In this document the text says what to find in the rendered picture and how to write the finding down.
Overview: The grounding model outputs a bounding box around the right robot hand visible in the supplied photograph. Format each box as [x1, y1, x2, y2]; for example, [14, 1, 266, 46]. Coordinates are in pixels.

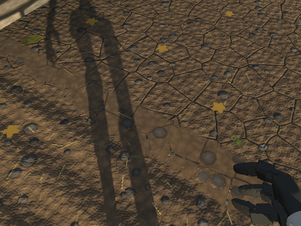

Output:
[231, 160, 301, 226]

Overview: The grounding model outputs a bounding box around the robot right forearm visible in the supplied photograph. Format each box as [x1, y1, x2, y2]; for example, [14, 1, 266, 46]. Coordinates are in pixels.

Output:
[286, 211, 301, 226]

